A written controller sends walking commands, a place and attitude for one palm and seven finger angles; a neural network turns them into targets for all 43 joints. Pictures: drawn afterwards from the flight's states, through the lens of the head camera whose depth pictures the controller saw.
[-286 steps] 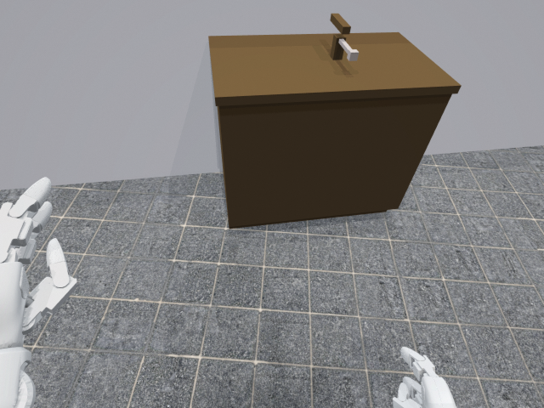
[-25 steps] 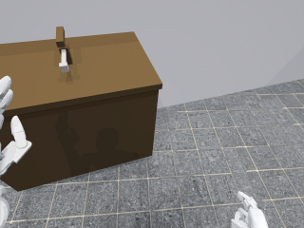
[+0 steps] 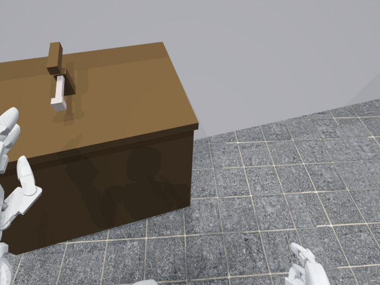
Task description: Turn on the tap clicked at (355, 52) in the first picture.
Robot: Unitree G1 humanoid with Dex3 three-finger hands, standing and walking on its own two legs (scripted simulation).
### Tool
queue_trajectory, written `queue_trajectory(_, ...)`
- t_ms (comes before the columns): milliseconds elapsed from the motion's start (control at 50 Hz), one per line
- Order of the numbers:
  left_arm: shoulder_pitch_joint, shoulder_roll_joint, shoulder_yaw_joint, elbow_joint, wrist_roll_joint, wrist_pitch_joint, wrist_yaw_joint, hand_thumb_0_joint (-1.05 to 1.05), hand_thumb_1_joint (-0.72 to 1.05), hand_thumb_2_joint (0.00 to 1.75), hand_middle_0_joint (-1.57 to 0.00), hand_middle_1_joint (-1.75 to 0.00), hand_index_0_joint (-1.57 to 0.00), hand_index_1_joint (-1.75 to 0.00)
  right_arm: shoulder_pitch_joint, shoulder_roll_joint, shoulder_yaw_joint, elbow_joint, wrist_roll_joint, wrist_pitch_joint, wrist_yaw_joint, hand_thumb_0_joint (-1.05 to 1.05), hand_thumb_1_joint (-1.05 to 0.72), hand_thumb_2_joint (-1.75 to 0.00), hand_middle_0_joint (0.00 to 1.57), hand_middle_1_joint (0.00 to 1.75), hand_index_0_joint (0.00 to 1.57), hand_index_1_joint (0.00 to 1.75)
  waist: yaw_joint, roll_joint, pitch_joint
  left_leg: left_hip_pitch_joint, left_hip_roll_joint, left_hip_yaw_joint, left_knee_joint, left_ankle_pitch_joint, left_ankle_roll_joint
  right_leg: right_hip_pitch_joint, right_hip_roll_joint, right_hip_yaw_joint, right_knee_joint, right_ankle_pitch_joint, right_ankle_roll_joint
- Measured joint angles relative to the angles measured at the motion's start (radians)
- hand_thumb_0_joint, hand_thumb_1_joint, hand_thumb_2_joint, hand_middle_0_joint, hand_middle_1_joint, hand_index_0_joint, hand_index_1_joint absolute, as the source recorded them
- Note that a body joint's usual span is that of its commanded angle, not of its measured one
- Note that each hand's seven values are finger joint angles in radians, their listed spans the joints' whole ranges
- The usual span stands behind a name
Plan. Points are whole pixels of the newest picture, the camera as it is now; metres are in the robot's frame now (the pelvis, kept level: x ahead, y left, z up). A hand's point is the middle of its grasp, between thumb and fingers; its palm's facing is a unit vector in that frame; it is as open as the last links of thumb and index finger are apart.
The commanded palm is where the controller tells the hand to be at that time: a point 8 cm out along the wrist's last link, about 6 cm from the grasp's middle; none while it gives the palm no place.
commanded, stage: take the last steps up to it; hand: left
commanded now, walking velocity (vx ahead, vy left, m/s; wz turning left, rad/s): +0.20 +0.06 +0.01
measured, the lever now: (58, 104) +0.53 +0.40 +0.04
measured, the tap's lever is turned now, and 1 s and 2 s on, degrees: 0 0 0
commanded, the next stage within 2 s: come to a stop and stand still in 0.28 s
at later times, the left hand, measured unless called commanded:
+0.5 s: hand (75, 141) +0.31 +0.22 +0.17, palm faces +0.41 -0.80 -0.44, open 7.4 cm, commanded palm +0.25 +0.26 +0.18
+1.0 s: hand (61, 130) +0.32 +0.24 +0.19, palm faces +0.42 -0.77 -0.49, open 7.4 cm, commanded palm +0.25 +0.24 +0.18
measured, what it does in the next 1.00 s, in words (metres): steps on the spot: left foot, then right foot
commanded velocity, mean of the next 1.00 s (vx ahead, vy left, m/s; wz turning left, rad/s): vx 0.00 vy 0.02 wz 0.01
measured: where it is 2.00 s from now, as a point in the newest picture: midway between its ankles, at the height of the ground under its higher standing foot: outside the picture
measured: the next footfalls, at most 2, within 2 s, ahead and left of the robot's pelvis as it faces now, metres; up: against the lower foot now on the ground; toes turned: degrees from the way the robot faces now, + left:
left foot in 0.04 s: +0.10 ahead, +0.13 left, +0.00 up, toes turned +8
right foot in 0.32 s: +0.13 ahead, -0.11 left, +0.00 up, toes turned -1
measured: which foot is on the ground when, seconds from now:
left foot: up 0.00-0.02, down 0.04-0.34, up 0.36-0.58, down 0.60-1.00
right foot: down 0.00-0.06, up 0.08-0.30, down 0.32-1.00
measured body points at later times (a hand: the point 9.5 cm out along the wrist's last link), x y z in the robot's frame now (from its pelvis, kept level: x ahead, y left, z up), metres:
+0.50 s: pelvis +0.09 -0.02 +0.00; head +0.12 -0.04 +0.45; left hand +0.28 +0.26 +0.19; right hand +0.25 -0.25 -0.11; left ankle +0.08 +0.11 -0.69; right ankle +0.10 -0.11 -0.74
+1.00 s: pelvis +0.08 -0.03 +0.00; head +0.10 -0.03 +0.45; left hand +0.29 +0.28 +0.21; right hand +0.25 -0.24 -0.09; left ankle +0.13 +0.10 -0.73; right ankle +0.09 -0.11 -0.74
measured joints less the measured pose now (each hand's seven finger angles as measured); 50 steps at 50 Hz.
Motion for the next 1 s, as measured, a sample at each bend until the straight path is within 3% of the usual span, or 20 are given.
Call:
queue_trajectory(40, 0.006, 0.009, 0.002, -0.026, -0.002, -0.003, 0.006, 0.02, 0.89, 0.9, -0.21, -0.31, -0.22, -0.3, 0.009, -0.017, -0.013, -0.026, 0.002, -0.005, -0.007, 0.01, -0.9, -0.9, 0.21, 0.3, 0.2, 0.3, 0.005, 0.005, -0.005, 0.061, -0.003, 0.008, -0.117, 0.075, 0.015, 0.002, 0.006, 0.005, 0.055, -0.045, 0.012)
queue_trajectory(100, -0.043, 0.03, 0.013, 0.015, -0.005, -0.01, 0.006, 0.02, 0.89, 0.9, -0.21, -0.31, -0.22, -0.3, -0.009, 0.005, -0.025, -0.028, 0.008, -0.006, -0.016, 0.01, -0.9, -0.9, 0.2, 0.3, 0.2, 0.3, 0.008, -0.024, -0.009, 0.064, -0.014, 0.025, -0.057, 0.043, 0.03, -0.067, 0.003, 0.072, 0.277, -0.189, 0.019)
queue_trajectory(160, -0.082, 0.027, 0.014, 0.062, -0.006, 0.007, 0.001, 0.02, 0.89, 0.9, -0.21, -0.31, -0.22, -0.3, -0.021, 0.036, -0.011, -0.025, 0.013, -0.02, -0.009, 0.01, -0.9, -0.9, 0.2, 0.3, 0.2, 0.3, -0.009, -0.009, -0.022, 0.078, -0.006, 0.007, -0.074, 0.025, 0.027, -0.149, 0.021, 0.085, 0.437, -0.208, 0.029)
queue_trajectory(220, -0.056, 0.018, 0.012, 0.04, -0.01, 0.021, -0.004, 0.02, 0.89, 0.9, -0.21, -0.31, -0.21, -0.3, -0.017, 0.065, 0.014, -0.029, 0.014, -0.035, 0.007, 0.01, -0.9, -0.9, 0.2, 0.3, 0.2, 0.3, -0.013, 0.008, -0.029, 0.1, 0.007, 0.0, -0.11, 0.033, 0.014, -0.175, 0.016, 0.063, 0.363, -0.149, 0.038)
queue_trajectory(300, 0.0, 0.029, 0.009, 0.009, -0.01, 0.016, -0.008, 0.02, 0.89, 0.9, -0.21, -0.31, -0.21, -0.3, 0.002, 0.087, 0.041, -0.037, 0.013, -0.042, 0.014, 0.01, -0.9, -0.9, 0.21, 0.3, 0.21, 0.3, -0.005, 0.035, -0.028, 0.112, 0.025, -0.006, -0.09, 0.001, -0.011, -0.114, 0.023, 0.021, 0.11, -0.061, 0.044)
queue_trajectory(340, -0.002, 0.035, 0.008, 0.018, -0.002, 0.013, -0.009, 0.02, 0.89, 0.9, -0.21, -0.31, -0.21, -0.3, 0.007, 0.083, 0.047, -0.031, 0.013, -0.033, 0.011, 0.01, -0.9, -0.9, 0.21, 0.3, 0.21, 0.3, 0.001, 0.056, -0.024, 0.095, 0.036, -0.018, -0.019, -0.047, -0.012, -0.085, 0.033, 0.006, 0.049, 0.039, 0.009)
queue_trajectory(380, -0.026, 0.019, -0.006, 0.044, -0.003, 0.016, -0.013, 0.02, 0.89, 0.9, -0.21, -0.31, -0.22, -0.3, -0.001, 0.068, 0.042, 0.002, 0.012, -0.017, 0.011, 0.01, -0.9, -0.9, 0.21, 0.3, 0.21, 0.3, 0.007, 0.073, -0.023, 0.046, 0.021, -0.05, 0.125, -0.139, -0.007, -0.087, 0.033, -0.005, 0.083, 0.017, -0.019)
queue_trajectory(420, -0.046, -0.003, -0.013, 0.064, -0.008, 0.022, -0.014, 0.02, 0.89, 0.9, -0.21, -0.31, -0.22, -0.3, -0.012, 0.052, 0.038, 0.033, 0.013, 0.0, 0.014, 0.01, -0.9, -0.9, 0.21, 0.3, 0.21, 0.3, 0.014, 0.065, -0.018, -0.013, -0.012, -0.07, 0.294, -0.174, -0.013, -0.074, 0.022, 0.0, 0.076, -0.005, -0.026)
queue_trajectory(460, -0.043, -0.021, -0.012, 0.076, -0.008, 0.02, -0.009, 0.02, 0.89, 0.9, -0.21, -0.31, -0.22, -0.3, -0.022, 0.037, 0.038, 0.045, 0.011, 0.013, 0.014, 0.01, -0.9, -0.9, 0.21, 0.3, 0.21, 0.3, 0.01, 0.053, -0.01, -0.04, -0.026, -0.067, 0.335, -0.163, -0.02, -0.05, 0.015, 0.006, 0.039, 0.006, -0.015)
queue_trajectory(540, -0.006, -0.02, -0.011, 0.043, -0.003, 0.021, 0.0, 0.02, 0.89, 0.9, -0.21, -0.31, -0.22, -0.3, -0.028, 0.018, 0.028, 0.013, 0.004, 0.02, 0.002, 0.01, -0.9, -0.9, 0.21, 0.3, 0.21, 0.3, -0.006, 0.025, 0.012, -0.005, -0.031, -0.044, 0.119, -0.083, -0.024, -0.017, 0.004, 0.01, -0.004, 0.02, -0.01)
queue_trajectory(600, 0.023, -0.007, -0.014, -0.011, -0.003, 0.025, 0.004, 0.02, 0.89, 0.9, -0.21, -0.31, -0.22, -0.3, -0.028, -0.002, 0.013, -0.027, 0.003, 0.021, -0.007, 0.01, -0.9, -0.9, 0.21, 0.3, 0.21, 0.3, -0.008, 0.029, 0.022, 0.061, -0.026, -0.043, -0.083, 0.096, -0.021, -0.013, 0.017, 0.01, 0.021, -0.001, 0.001)
queue_trajectory(620, 0.024, 0.002, -0.014, -0.023, -0.005, 0.026, 0.005, 0.02, 0.89, 0.9, -0.21, -0.31, -0.22, -0.3, -0.03, -0.004, 0.005, -0.034, 0.005, 0.021, -0.011, 0.01, -0.9, -0.9, 0.21, 0.3, 0.2, 0.3, -0.006, 0.028, 0.024, 0.078, -0.024, -0.04, -0.107, 0.104, -0.008, -0.016, 0.02, 0.013, 0.041, -0.014, 0.006)
queue_trajectory(720, -0.021, 0.044, 0.003, 0.008, -0.008, 0.03, -0.002, 0.02, 0.89, 0.9, -0.21, -0.31, -0.22, -0.3, -0.036, 0.032, 0.004, -0.053, 0.0, 0.006, -0.011, 0.01, -0.9, -0.9, 0.2, 0.3, 0.2, 0.3, 0.008, -0.014, 0.009, 0.084, -0.033, -0.022, -0.122, 0.057, 0.022, -0.045, 0.034, 0.077, 0.119, -0.133, 0.03)
queue_trajectory(800, -0.025, 0.041, 0.007, -0.003, -0.013, 0.044, -0.001, 0.02, 0.89, 0.9, -0.21, -0.31, -0.22, -0.3, -0.041, 0.057, 0.03, -0.067, 0.0, -0.02, 0.018, 0.01, -0.9, -0.9, 0.2, 0.3, 0.2, 0.3, 0.008, -0.001, 0.007, 0.085, -0.018, -0.027, -0.143, 0.081, 0.011, -0.015, 0.058, 0.084, 0.034, -0.078, 0.032)
queue_trajectory(860, -0.013, 0.029, -0.006, -0.003, -0.016, 0.05, -0.009, 0.02, 0.89, 0.9, -0.21, -0.31, -0.21, -0.3, -0.042, 0.066, 0.05, -0.067, 0.003, -0.021, 0.024, 0.01, -0.9, -0.9, 0.21, 0.3, 0.2, 0.3, 0.004, 0.029, 0.007, 0.08, 0.005, -0.037, -0.132, 0.082, -0.003, 0.01, 0.08, 0.07, -0.034, 0.04, 0.005)
queue_trajectory(920, 0.007, 0.012, -0.025, 0.013, -0.028, 0.063, -0.02, 0.02, 0.89, 0.9, -0.21, -0.31, -0.21, -0.3, -0.028, 0.064, 0.06, -0.056, 0.009, -0.007, 0.021, 0.01, -0.9, -0.9, 0.21, 0.3, 0.21, 0.3, 0.004, 0.059, -0.019, 0.063, 0.022, -0.052, -0.12, 0.08, -0.017, 0.007, 0.101, 0.06, -0.05, 0.043, -0.026)
queue_trajectory(960, -0.119, 0.079, -0.001, 0.094, 0.01, 0.048, -0.073, 0.02, 0.89, 0.9, -0.21, -0.31, -0.22, -0.3, 0.001, 0.067, 0.035, -0.036, -0.004, -0.036, 0.008, 0.01, -0.9, -0.9, 0.21, 0.3, 0.21, 0.3, 0.054, 0.054, -0.011, 0.051, 0.01, -0.07, -0.099, 0.094, -0.012, 0.004, 0.107, 0.059, -0.054, 0.05, -0.034)
queue_trajectory(1000, -0.23, 0.11, 0.045, 0.219, -0.003, 0.009, -0.086, 0.02, 0.89, 0.9, -0.22, -0.31, -0.22, -0.3, 0.006, 0.058, 0.033, -0.015, 0.008, -0.041, 0.016, 0.01, -0.9, -0.9, 0.21, 0.3, 0.21, 0.3, 0.077, 0.042, -0.005, 0.064, -0.008, -0.082, -0.119, 0.109, 0.005, -0.003, 0.109, 0.068, -0.054, 0.063, -0.038)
